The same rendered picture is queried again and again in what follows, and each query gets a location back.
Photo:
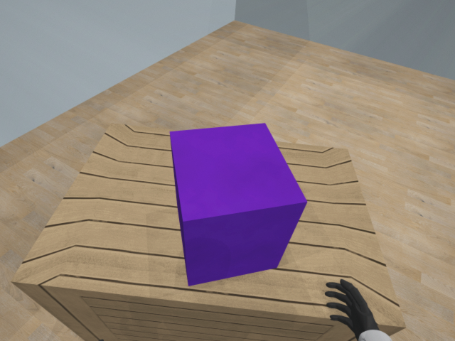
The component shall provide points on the carton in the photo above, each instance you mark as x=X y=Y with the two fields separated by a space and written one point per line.
x=238 y=201

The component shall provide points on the robot right hand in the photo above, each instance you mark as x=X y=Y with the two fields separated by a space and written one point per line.
x=360 y=316

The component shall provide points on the pedestal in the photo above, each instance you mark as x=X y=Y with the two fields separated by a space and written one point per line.
x=110 y=265

